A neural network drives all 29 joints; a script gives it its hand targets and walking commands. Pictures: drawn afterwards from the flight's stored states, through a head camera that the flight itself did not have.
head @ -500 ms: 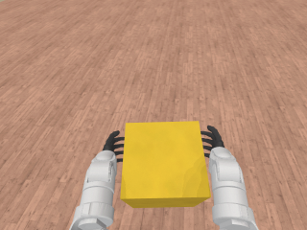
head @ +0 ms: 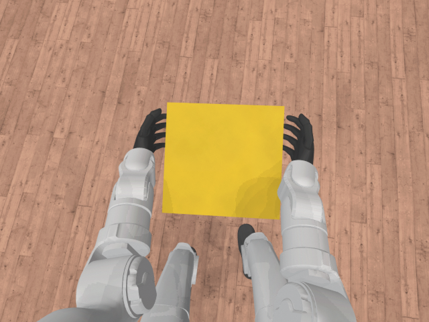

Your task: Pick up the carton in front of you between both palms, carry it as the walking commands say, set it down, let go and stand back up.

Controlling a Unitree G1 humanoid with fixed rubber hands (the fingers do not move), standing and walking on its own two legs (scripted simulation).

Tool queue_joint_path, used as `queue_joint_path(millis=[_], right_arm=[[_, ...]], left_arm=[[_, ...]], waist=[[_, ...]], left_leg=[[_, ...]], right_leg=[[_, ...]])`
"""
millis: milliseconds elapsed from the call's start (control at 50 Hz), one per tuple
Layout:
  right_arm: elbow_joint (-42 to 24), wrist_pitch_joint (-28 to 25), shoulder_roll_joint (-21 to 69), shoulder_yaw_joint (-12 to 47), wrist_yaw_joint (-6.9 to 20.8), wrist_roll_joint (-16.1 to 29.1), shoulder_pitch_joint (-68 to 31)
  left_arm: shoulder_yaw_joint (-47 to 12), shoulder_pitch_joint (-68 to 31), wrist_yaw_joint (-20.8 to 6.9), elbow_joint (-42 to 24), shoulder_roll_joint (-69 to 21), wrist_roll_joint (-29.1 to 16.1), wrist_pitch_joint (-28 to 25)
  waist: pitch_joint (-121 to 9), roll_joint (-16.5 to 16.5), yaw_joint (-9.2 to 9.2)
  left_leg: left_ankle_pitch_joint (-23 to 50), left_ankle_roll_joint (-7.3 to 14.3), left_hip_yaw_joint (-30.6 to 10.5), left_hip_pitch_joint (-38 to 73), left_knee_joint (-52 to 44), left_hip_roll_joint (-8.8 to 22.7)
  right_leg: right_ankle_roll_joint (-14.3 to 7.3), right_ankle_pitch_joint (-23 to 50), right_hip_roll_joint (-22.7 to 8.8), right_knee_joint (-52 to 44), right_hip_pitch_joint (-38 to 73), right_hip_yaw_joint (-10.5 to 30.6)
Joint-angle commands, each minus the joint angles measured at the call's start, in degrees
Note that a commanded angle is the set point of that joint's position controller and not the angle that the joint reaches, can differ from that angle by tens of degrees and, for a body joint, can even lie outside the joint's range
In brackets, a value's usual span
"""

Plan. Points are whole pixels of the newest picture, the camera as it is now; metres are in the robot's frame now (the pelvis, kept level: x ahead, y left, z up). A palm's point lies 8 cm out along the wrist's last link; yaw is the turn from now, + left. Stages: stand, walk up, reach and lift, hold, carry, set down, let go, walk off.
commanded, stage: set down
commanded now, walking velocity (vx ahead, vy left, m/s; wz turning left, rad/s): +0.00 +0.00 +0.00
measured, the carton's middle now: (224, 160) +0.40 -0.01 -0.18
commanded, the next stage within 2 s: none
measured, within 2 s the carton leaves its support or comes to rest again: rests again in 2.00 s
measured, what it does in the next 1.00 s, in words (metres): lowers itself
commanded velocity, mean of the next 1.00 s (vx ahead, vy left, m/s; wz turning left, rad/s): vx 0.00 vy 0.00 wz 0.00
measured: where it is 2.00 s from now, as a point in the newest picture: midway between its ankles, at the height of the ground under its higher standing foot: (217, 273)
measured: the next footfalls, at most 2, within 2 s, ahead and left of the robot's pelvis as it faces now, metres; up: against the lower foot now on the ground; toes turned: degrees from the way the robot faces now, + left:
none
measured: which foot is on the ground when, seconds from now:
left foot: down 0.00-1.00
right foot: down 0.00-1.00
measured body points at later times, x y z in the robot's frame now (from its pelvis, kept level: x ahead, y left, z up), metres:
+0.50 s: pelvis -0.01 +0.03 -0.13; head +0.25 +0.02 +0.24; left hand +0.47 +0.13 -0.24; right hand +0.41 -0.16 -0.22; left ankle +0.03 +0.14 -0.66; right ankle +0.12 -0.11 -0.66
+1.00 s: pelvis -0.04 +0.03 -0.24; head +0.29 +0.03 +0.07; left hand +0.51 +0.11 -0.39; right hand +0.42 -0.18 -0.37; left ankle +0.03 +0.14 -0.66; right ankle +0.11 -0.11 -0.66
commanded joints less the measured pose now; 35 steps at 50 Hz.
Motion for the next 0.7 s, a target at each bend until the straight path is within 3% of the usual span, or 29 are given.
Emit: queue_joint_path(millis=[0, 100, 160, 280, 440, 680], right_arm=[[4.01, -0.66, 53.72, 36.98, 13.45, 6.33, -28.36], [6.07, 2.43, 51.78, 35.39, 15.23, 4.95, -28.67], [7.68, 3.8, 50.06, 33.03, 16.24, 4.24, -30.56], [9.6, 3.95, 47.65, 29.91, 17.13, 4.88, -34.16], [9.92, 2.94, 45.14, 29.27, 16.77, 8.45, -37.57], [8.65, 2.35, 40.0, 26.94, 14.99, 10.87, -46.99]], left_arm=[[-31.92, -34.2, -14.62, -4.55, -46.99, -9.4, -4.92], [-30.72, -34.08, -15.33, -0.44, -49.93, -9.68, -1.24], [-28.82, -34.93, -15.37, 2.45, -50.43, -9.61, 0.37], [-28.16, -38.43, -13.07, 5.01, -50.12, -10.56, 0.43], [-31.75, -43.25, -9.26, 4.88, -48.65, -13.13, -1.09], [-32.79, -52.42, -6.47, 8.52, -44.36, -15.66, -2.35]], waist=[[-62.6, 1.42, 1.08], [-57.75, 0.95, -0.56], [-55.07, 0.68, -1.55], [-57.57, 2.74, -3.15], [-65.5, 5.8, -4.77], [-67.69, 6.69, -7.01]], left_leg=[[9.19, 2.51, 6.25, -7.55, -2.0, -5.84], [3.26, 2.4, 5.85, -12.79, 2.23, -5.72], [1.2, 2.21, 5.83, -16.86, 4.48, -5.8], [3.74, 1.41, 5.83, -20.58, 10.33, -6.35], [8.33, 0.5, 6.33, -23.65, 18.94, -7.11], [3.91, 1.01, 7.38, -31.86, 28.72, -7.72]], right_leg=[[2.88, 19.29, 3.44, 7.69, 48.79, -0.36], [3.01, 7.27, 4.8, 11.33, 30.79, -3.61], [2.84, 4.33, 5.16, 14.15, 22.86, -5.31], [2.44, 5.6, 5.7, 21.29, 10.69, -7.19], [3.09, 8.79, 5.72, 29.91, 1.41, -8.08], [4.15, 6.84, 5.06, 39.2, -6.18, -9.31]])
